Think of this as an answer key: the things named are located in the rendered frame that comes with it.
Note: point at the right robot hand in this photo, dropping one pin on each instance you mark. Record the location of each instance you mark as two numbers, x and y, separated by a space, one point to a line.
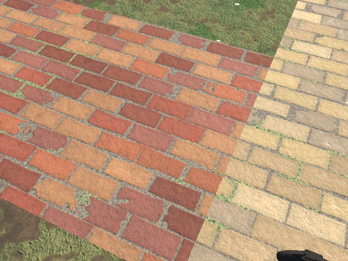
295 255

